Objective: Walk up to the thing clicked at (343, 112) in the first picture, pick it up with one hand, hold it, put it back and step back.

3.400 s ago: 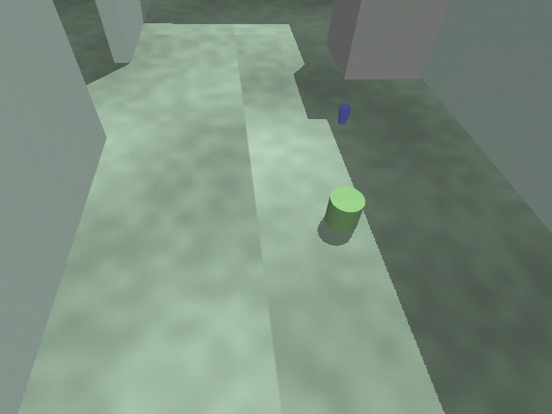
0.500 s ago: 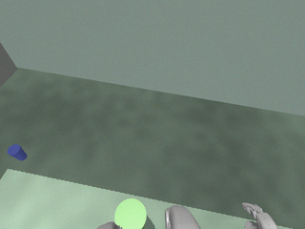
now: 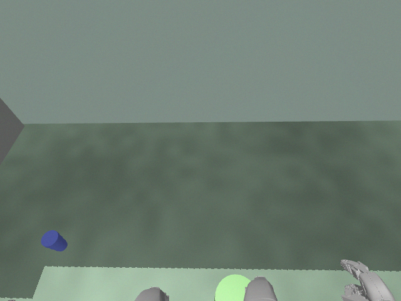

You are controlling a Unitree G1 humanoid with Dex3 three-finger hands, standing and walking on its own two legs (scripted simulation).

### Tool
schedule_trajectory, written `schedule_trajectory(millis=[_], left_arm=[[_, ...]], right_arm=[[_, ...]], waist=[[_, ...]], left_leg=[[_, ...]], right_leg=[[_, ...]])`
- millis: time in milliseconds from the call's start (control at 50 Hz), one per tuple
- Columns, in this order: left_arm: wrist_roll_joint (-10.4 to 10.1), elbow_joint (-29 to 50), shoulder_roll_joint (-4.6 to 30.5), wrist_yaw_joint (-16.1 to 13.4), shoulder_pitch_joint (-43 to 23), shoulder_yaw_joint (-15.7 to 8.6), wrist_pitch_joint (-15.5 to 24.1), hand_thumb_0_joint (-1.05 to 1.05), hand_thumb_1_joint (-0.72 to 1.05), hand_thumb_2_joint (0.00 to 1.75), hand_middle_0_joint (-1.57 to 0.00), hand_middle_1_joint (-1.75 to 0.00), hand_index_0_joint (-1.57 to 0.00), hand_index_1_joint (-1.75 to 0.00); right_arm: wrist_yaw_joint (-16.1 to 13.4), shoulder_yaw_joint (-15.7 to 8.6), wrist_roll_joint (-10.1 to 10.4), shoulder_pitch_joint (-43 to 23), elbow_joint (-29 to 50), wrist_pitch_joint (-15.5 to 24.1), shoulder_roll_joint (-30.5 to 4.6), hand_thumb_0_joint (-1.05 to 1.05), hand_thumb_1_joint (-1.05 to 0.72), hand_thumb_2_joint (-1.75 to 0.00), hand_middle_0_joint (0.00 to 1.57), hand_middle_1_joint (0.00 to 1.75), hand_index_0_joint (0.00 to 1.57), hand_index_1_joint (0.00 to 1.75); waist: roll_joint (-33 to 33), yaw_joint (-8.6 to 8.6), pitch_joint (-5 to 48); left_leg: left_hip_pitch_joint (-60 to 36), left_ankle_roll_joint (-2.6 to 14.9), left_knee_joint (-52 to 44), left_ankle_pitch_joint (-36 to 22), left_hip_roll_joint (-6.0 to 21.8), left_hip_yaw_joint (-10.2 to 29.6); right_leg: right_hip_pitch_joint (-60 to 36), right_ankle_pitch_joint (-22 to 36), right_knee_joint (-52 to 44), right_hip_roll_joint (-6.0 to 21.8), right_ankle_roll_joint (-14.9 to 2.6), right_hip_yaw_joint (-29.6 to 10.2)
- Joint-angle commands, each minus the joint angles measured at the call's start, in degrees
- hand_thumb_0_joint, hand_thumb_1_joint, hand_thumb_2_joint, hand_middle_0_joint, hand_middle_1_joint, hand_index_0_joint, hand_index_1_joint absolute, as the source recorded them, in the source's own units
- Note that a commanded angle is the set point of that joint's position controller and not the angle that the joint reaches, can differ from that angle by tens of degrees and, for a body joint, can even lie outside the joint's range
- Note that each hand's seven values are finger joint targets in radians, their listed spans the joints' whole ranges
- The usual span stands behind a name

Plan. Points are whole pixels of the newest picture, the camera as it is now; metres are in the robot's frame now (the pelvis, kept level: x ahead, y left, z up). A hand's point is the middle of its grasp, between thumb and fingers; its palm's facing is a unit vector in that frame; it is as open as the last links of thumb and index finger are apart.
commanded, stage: walk up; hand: left
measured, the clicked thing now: (56, 242) +0.45 +0.66 -0.65
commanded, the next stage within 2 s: none
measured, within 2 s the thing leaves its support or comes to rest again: neither
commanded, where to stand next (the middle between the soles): +0.01 +0.63 m, yaw -28 degrees
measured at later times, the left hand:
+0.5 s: hand (49, 276) +0.20 +0.32 -0.10, palm faces -0.25 -0.80 -0.55, open 7.3 cm
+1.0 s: hand out of the picture +0.15 +0.37 -0.10, palm faces -0.33 -0.75 -0.57, open 7.3 cm
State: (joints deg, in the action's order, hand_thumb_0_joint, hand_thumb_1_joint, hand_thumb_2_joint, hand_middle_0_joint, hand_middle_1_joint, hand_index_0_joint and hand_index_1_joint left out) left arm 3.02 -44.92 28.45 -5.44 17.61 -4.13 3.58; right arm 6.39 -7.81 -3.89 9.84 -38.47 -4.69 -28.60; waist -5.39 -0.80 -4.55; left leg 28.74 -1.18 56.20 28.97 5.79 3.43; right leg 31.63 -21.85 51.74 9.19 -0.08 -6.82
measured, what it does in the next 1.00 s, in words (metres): steps to the left, turning right: right foot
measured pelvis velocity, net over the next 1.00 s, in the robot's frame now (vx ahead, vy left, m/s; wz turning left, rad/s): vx -0.03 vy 0.10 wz -0.34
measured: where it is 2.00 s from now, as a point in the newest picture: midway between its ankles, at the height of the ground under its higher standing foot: outside the picture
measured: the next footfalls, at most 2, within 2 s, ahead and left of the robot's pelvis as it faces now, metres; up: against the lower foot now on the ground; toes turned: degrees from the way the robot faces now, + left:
right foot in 1.00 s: +0.03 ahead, -0.03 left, +0.00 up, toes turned -22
left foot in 1.42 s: +0.03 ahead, +0.37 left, +0.00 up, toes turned -19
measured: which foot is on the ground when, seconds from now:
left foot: down 0.00-0.98, up 1.00-1.00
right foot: down 0.00-0.78, up 0.80-0.98, down 1.00-1.00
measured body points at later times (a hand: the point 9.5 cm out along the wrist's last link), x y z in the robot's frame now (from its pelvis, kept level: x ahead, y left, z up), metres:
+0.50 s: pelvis +0.01 +0.05 +0.02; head +0.07 +0.03 +0.46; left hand +0.21 +0.36 -0.07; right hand -0.02 -0.28 -0.09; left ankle +0.02 +0.18 -0.67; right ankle +0.02 -0.18 -0.68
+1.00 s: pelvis -0.03 +0.10 +0.01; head +0.01 +0.06 +0.46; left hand +0.17 +0.41 -0.06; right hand -0.09 -0.21 -0.11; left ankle +0.06 +0.21 -0.67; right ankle -0.01 -0.01 -0.68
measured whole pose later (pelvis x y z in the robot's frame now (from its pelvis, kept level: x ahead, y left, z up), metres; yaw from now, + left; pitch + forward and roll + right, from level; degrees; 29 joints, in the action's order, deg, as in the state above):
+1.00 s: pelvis -0.03 +0.10 +0.01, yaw -20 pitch +0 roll -1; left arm 0.1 -49.0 25.7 -5.8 16.9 -3.7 4.0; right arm 3.0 -4.1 -4.5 18.1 -38.9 -6.0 -22.9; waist -3.7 -3.8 -7.0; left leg 29.6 2.5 53.8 23.2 4.2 -2.3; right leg 27.3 -20.1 47.3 -0.6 -2.3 3.6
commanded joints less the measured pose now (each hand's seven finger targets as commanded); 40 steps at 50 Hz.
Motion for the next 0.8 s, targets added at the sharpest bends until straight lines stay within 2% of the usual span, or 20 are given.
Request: schedule_trajectory(millis=[0, 20, 40, 120, 320, 380, 420, 440, 460, 480, 500, 520, 540, 580, 640, 660, 680, 700, 720, 780], left_arm=[[-1.8, 6.0, 8.2, -3.3, -5.3, -2.7, 0.7, 0.00, 0.90, 0.90, -0.20, -0.30, -0.20, -0.30], [-1.8, 4.5, 10.7, -4.3, -5.6, -2.1, 1.0, 0.00, 0.90, 0.90, -0.20, -0.30, -0.20, -0.30], [-2.4, 2.1, 12.8, -3.7, -4.9, -2.6, 0.9, 0.00, 0.90, 0.90, -0.20, -0.30, -0.20, -0.30], [-4.0, -0.8, 11.6, -2.2, -0.1, -3.1, 0.0, 0.00, 0.90, 0.90, -0.20, -0.30, -0.20, -0.30], [-4.3, 0.9, 9.0, -1.6, -0.9, -3.3, -1.5, 0.00, 0.90, 0.90, -0.20, -0.30, -0.20, -0.30], [-4.3, -1.3, 7.6, -1.3, 3.6, -3.6, -0.8, 0.00, 0.90, 0.90, -0.20, -0.30, -0.20, -0.30], [-3.7, -4.4, 9.2, -1.9, 13.7, -4.9, -0.3, 0.00, 0.90, 0.90, -0.20, -0.30, -0.20, -0.30], [-3.1, -5.5, 11.7, -2.4, 18.6, -6.2, -0.4, 0.00, 0.90, 0.90, -0.20, -0.30, -0.20, -0.30], [-1.9, -5.1, 14.4, -2.8, 21.6, -7.1, 0.2, 0.00, 0.90, 0.90, -0.20, -0.30, -0.20, -0.30], [-1.4, -2.2, 16.0, -3.1, 18.3, -6.6, 0.6, 0.00, 0.90, 0.90, -0.20, -0.30, -0.20, -0.30], [-2.9, 0.8, 18.9, -3.0, 12.5, -6.4, 0.4, 0.00, 0.90, 0.90, -0.20, -0.30, -0.20, -0.30], [-2.9, 2.9, 21.0, -3.5, 5.2, -6.3, 0.5, 0.00, 0.90, 0.90, -0.20, -0.30, -0.20, -0.30], [-2.6, 4.1, 19.1, -3.5, 0.0, -5.7, 0.5, 0.00, 0.90, 0.90, -0.20, -0.30, -0.20, -0.30], [-0.7, 4.7, 18.9, -2.9, -5.3, -5.3, -0.1, 0.00, 0.90, 0.90, -0.20, -0.30, -0.20, -0.30], [0.0, 4.9, 18.6, -1.8, -8.9, -5.0, -0.1, 0.00, 0.90, 0.90, -0.20, -0.30, -0.20, -0.30], [0.0, 4.7, 15.6, -2.0, -9.9, -4.2, -0.5, 0.00, 0.90, 0.90, -0.20, -0.30, -0.20, -0.30], [-0.9, 4.4, 9.4, -2.5, -8.5, -2.6, -0.8, 0.00, 0.90, 0.90, -0.20, -0.30, -0.20, -0.30], [-2.0, 4.7, 7.8, -3.8, -9.8, -1.8, -0.6, 0.00, 0.90, 0.90, -0.20, -0.30, -0.20, -0.30], [-1.7, 3.0, 10.1, -4.1, -8.5, -1.8, -0.1, 0.00, 0.90, 0.90, -0.20, -0.30, -0.20, -0.30], [-3.4, -2.9, 11.1, -2.4, -1.5, -2.7, -0.5, 0.00, 0.90, 0.90, -0.20, -0.30, -0.20, -0.30]], right_arm=[[-2.9, -5.8, -1.0, 11.1, 2.6, 2.9, -19.8, 0.00, -0.90, -0.90, 0.20, 0.30, 0.20, 0.30], [-3.5, -5.7, -0.7, 6.6, 3.7, 3.0, -19.1, 0.00, -0.90, -0.90, 0.20, 0.30, 0.20, 0.30], [-3.9, -4.6, -0.8, 4.3, 5.5, 3.0, -13.5, 0.00, -0.90, -0.90, 0.20, 0.30, 0.20, 0.30], [-4.8, -3.9, -0.7, 4.6, 6.3, 3.3, -11.4, 0.00, -0.90, -0.90, 0.20, 0.30, 0.20, 0.30], [-5.1, -3.2, -1.3, 8.5, 7.1, 2.1, -8.9, 0.00, -0.90, -0.90, 0.20, 0.30, 0.20, 0.30], [-4.9, -2.6, -0.8, 4.0, 8.7, 1.2, -8.2, 0.00, -0.90, -0.90, 0.20, 0.30, 0.20, 0.30], [-4.8, -2.0, 0.1, -0.1, 10.1, 0.9, -6.9, 0.00, -0.90, -0.90, 0.20, 0.30, 0.20, 0.30], [-4.8, -1.4, 0.7, -0.3, 10.7, 1.1, -5.9, 0.00, -0.90, -0.90, 0.20, 0.30, 0.20, 0.30], [-4.9, -0.7, 1.0, 0.2, 11.2, 1.2, -3.4, 0.00, -0.90, -0.90, 0.20, 0.30, 0.20, 0.30], [-5.2, -0.3, 1.0, 2.1, 11.3, 0.7, -2.4, 0.00, -0.90, -0.90, 0.20, 0.30, 0.20, 0.30], [-5.4, -1.4, 1.1, 1.9, 11.9, -0.3, -4.2, 0.00, -0.90, -0.90, 0.20, 0.30, 0.20, 0.30], [-5.2, -2.2, 0.5, 0.9, 11.6, -0.7, -6.5, 0.00, -0.90, -0.90, 0.20, 0.30, 0.20, 0.30], [-4.7, -3.0, 0.6, 1.8, 9.9, -0.5, -7.6, 0.00, -0.90, -0.90, 0.20, 0.30, 0.20, 0.30], [-3.1, -3.7, 0.6, 6.2, 7.3, -0.6, -8.1, 0.00, -0.90, -0.90, 0.20, 0.30, 0.20, 0.30], [-1.6, -4.7, 0.2, 12.2, 4.3, -0.4, -8.8, 0.00, -0.90, -0.90, 0.20, 0.30, 0.20, 0.30], [-1.6, -5.0, -0.3, 17.6, 1.9, 0.0, -9.9, 0.00, -0.90, -0.90, 0.20, 0.30, 0.20, 0.30], [-2.2, -5.6, -1.6, 20.4, 1.5, 0.4, -12.9, 0.00, -0.90, -0.90, 0.20, 0.30, 0.20, 0.30], [-3.3, -5.8, -0.8, 12.6, 3.7, 0.7, -18.3, 0.00, -0.90, -0.90, 0.20, 0.30, 0.20, 0.30], [-4.0, -5.4, -0.5, 4.3, 5.5, 1.2, -18.7, 0.00, -0.90, -0.90, 0.20, 0.30, 0.20, 0.30], [-5.2, -3.7, -1.4, 0.9, 6.8, 1.9, -12.7, 0.00, -0.90, -0.90, 0.20, 0.30, 0.20, 0.30]], waist=[[-25.3, -8.84, 3.7], [-19.0, -6.22, 2.7], [-6.4, -6.19, 0.4], [-7.4, -4.49, 5.4], [-10.7, -5.31, 5.4], [-5.3, -2.45, 6.9], [0.9, 3.42, 10.3], [2.8, 6.59, 11.5], [9.0, 8.09, 12.5], [8.0, 4.62, 11.9], [6.4, 2.23, 9.5], [6.3, -0.10, 7.1], [7.1, -2.40, 5.7], [17.5, -4.44, 5.9], [18.6, -7.31, 6.8], [10.6, -10.27, 8.7], [-5.8, -12.18, 5.9], [-18.7, -9.70, 1.9], [-12.5, -5.76, -1.4], [-3.0, -2.54, -1.2]], left_leg=[[-17.8, 8.19, -34.7, -17.5, 12.5, 27.3], [-12.6, 13.22, -36.4, -16.7, 16.2, 33.4], [-11.6, 11.46, -30.2, -24.7, 12.5, 21.9], [-16.1, 8.03, -23.9, -42.1, 7.0, 6.9], [-20.5, 9.30, -19.5, -47.1, 5.5, -2.4], [-13.8, 9.76, -14.1, -40.5, 4.0, -7.3], [-5.7, 7.53, -1.9, -40.5, 1.4, -11.6], [2.2, 5.22, 4.4, -40.1, 0.2, -11.2], [14.7, 4.29, 13.8, -12.4, -0.5, -6.3], [18.5, 3.13, 21.1, 5.6, 0.3, -0.6], [17.2, 0.93, 26.1, 8.5, 1.9, 2.6], [13.1, 0.98, 26.1, 6.2, 4.9, 5.7], [8.5, 1.15, 22.7, 2.7, 5.3, 5.2], [-1.7, 2.22, 14.3, -1.0, 3.1, 1.1], [-12.5, 2.72, 0.9, -1.0, -0.7, -1.9], [-19.0, 2.72, -7.6, -0.3, -2.5, -1.3], [-18.1, 3.97, -23.2, 6.7, 2.2, 9.6], [-8.1, 9.19, -36.9, 3.1, 13.1, 31.6], [-1.3, 13.77, -39.4, 4.7, 18.1, 38.6], [-1.5, 9.47, -29.7, 0.5, 8.9, 18.6]], right_leg=[[25.9, -18.7, 22.5, -16.6, -2.82, 6.2], [22.1, -16.4, 25.7, -11.1, -3.65, 0.7], [20.5, -12.0, 24.9, -9.9, -2.26, 2.3], [15.6, -4.4, 23.5, -10.6, -1.00, 5.5], [7.1, 3.4, 4.5, -10.7, 0.33, 15.4], [-5.3, 11.5, -5.9, -12.8, 0.09, 19.5], [-22.0, 18.9, -15.4, -14.5, -1.52, 20.1], [-31.1, 20.2, -16.3, -12.9, -3.97, 16.7], [-38.9, 33.1, -14.2, -2.0, -8.12, 2.1], [-35.7, 40.6, -16.9, 10.6, -13.87, -15.2], [-24.7, 39.7, -21.3, 19.1, -21.63, -24.6], [-14.1, 27.5, -21.7, 19.3, -21.44, -25.2], [-7.3, 18.9, -20.2, 14.3, -18.65, -18.6], [4.0, 6.3, -19.4, 7.7, -14.16, -10.8], [12.4, -8.3, -16.1, 3.9, -11.61, -8.5], [16.4, -9.2, -3.9, -1.8, -8.92, -2.9], [22.3, -11.8, 14.9, -12.2, -6.06, 5.5], [24.4, -16.1, 23.8, -15.8, -4.09, 4.6], [20.3, -13.5, 27.8, -12.4, -4.65, 2.1], [15.3, -4.5, 27.1, -10.4, -3.75, 4.9]])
